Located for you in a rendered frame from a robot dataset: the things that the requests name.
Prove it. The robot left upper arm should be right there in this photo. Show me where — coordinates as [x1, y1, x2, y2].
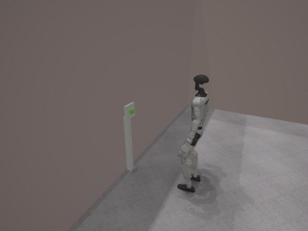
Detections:
[192, 97, 202, 126]

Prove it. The panel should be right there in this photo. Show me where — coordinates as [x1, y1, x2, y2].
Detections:
[123, 102, 135, 171]

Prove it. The left robot shin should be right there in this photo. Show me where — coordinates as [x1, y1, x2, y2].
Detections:
[181, 162, 192, 188]

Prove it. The robot left hand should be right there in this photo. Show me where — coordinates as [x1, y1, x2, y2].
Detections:
[178, 144, 191, 160]

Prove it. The robot shin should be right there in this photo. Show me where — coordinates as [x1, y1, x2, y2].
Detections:
[189, 156, 198, 177]
[181, 162, 192, 188]

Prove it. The button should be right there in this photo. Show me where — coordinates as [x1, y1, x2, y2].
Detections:
[129, 108, 135, 115]

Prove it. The robot left forearm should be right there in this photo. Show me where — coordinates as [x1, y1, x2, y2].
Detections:
[185, 120, 198, 146]

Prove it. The right robot shin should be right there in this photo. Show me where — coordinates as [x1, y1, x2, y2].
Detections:
[189, 156, 198, 177]

